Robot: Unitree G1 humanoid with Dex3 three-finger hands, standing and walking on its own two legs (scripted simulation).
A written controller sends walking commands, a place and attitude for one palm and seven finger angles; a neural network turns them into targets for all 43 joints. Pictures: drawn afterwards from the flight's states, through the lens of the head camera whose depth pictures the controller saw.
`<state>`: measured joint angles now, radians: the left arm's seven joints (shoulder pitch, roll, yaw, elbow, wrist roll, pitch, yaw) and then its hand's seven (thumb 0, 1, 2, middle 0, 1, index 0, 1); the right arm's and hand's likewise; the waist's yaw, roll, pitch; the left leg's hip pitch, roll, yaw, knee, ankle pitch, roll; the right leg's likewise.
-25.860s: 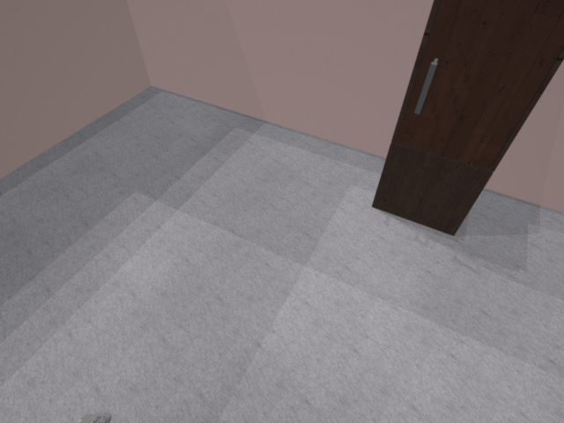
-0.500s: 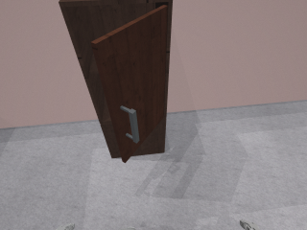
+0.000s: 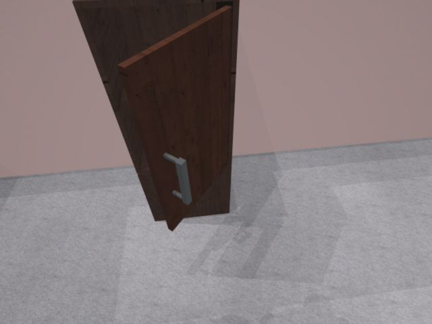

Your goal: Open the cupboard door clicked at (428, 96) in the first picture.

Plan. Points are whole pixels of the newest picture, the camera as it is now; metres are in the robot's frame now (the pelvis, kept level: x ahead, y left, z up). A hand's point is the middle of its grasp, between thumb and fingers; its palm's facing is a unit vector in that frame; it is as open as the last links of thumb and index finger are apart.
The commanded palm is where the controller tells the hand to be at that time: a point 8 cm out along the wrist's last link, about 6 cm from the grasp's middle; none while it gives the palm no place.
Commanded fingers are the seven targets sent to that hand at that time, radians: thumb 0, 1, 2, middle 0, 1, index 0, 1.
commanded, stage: let the arm hang, fingers relaxed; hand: left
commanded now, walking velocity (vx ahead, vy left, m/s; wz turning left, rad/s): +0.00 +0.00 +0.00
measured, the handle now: (178, 179) +0.48 +0.13 -0.08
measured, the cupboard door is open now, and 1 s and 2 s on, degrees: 50 50 50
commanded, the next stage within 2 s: look to check the result in 0.38 s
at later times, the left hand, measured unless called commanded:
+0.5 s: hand out of the picture -0.04 +0.13 -0.18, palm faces +0.07 -0.99 -0.14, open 7.3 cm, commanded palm none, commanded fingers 0.00 0.90 0.90 -0.20 -0.30 -0.20 -0.30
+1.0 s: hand out of the picture -0.03 +0.15 -0.18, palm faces +0.06 -0.98 -0.19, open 7.3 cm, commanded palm none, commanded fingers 0.00 0.90 0.90 -0.20 -0.30 -0.20 -0.30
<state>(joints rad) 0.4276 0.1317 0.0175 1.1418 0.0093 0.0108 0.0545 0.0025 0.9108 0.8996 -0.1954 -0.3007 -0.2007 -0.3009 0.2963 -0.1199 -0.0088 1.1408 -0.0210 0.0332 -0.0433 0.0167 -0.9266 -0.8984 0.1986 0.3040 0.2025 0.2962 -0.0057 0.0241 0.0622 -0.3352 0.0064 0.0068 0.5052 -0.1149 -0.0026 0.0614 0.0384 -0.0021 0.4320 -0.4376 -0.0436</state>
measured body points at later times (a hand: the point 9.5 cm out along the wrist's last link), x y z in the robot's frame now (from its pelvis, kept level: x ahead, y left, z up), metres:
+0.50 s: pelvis +0.01 -0.01 +0.00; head +0.02 -0.01 +0.45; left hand -0.04 +0.18 -0.17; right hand -0.01 -0.22 -0.16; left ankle +0.10 +0.12 -0.73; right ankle -0.12 -0.09 -0.73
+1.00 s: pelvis +0.02 -0.01 +0.00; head +0.03 -0.01 +0.45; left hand -0.04 +0.20 -0.16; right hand +0.01 -0.23 -0.16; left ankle +0.10 +0.12 -0.73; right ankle -0.12 -0.09 -0.73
